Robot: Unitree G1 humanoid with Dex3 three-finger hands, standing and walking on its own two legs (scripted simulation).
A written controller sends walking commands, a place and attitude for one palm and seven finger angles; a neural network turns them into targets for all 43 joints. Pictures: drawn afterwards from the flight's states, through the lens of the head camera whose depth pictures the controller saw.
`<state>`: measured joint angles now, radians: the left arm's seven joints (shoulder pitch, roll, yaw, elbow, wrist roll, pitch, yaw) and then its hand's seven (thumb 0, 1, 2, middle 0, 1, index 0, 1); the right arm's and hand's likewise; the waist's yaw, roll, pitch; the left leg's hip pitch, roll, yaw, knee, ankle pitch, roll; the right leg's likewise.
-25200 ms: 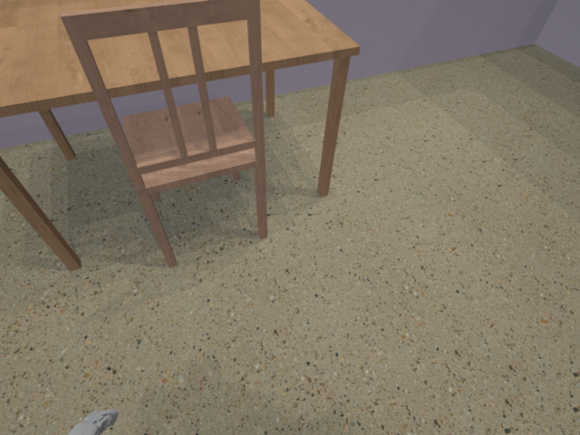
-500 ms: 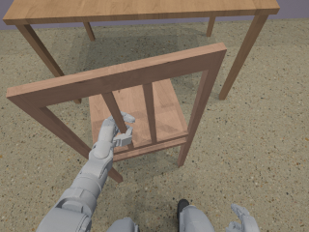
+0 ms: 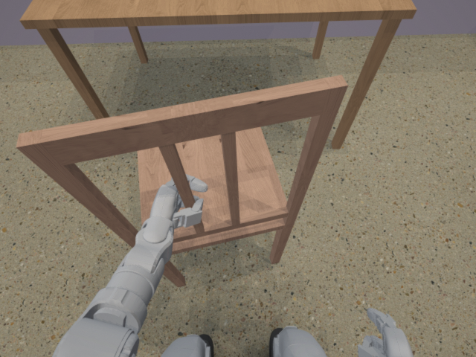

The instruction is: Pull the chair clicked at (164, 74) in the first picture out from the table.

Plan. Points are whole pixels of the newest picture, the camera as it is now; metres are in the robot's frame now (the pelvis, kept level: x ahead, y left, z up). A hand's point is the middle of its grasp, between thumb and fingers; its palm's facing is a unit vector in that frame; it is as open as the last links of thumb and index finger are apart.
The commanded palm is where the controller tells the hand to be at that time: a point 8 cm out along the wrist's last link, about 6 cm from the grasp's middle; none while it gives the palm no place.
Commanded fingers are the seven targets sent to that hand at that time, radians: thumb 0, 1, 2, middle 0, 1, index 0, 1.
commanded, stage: stop walking, hand still on the chair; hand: left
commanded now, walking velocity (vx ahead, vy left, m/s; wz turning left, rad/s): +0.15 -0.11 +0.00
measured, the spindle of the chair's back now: (187, 196) +0.39 +0.11 -0.05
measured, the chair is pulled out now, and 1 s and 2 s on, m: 0.50 0.54 0.54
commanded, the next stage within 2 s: open the thumb and straighten the fingers in 0.84 s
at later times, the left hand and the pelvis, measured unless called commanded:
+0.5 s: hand (191, 232) +0.32 +0.09 -0.05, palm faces -0.10 -0.98 -0.18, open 5.4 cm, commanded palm +0.31 +0.14 -0.03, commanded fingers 0.00 0.90 0.90 -0.50 -1.45 -0.50 -1.45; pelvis +0.03 -0.01 +0.01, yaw -2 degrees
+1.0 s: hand (190, 232) +0.32 +0.09 -0.05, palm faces -0.16 -0.97 -0.17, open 5.5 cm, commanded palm +0.30 +0.15 -0.03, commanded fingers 0.00 0.42 0.67 -0.50 -1.45 -0.50 -1.45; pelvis +0.04 +0.01 +0.01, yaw -1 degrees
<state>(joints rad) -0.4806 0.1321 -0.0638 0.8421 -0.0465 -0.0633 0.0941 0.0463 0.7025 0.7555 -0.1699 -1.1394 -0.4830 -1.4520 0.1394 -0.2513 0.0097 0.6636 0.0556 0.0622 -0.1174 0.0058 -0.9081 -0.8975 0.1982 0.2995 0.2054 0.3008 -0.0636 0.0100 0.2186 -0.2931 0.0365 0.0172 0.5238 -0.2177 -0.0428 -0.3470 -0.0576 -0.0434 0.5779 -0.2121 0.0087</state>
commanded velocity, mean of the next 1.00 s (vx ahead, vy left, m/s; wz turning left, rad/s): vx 0.02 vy -0.02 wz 0.00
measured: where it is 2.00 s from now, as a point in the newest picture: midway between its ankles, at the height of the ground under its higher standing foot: outside the picture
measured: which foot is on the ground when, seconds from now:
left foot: down 0.00-1.00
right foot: down 0.00-1.00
